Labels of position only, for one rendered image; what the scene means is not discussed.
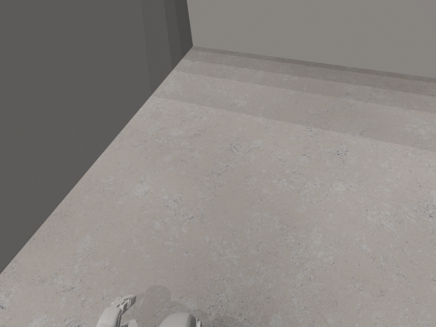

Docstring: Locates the robot left thigh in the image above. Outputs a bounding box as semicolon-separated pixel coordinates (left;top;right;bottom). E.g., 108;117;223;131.
158;313;202;327

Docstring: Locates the robot left hand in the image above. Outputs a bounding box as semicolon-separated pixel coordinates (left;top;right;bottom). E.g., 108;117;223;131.
95;294;138;327

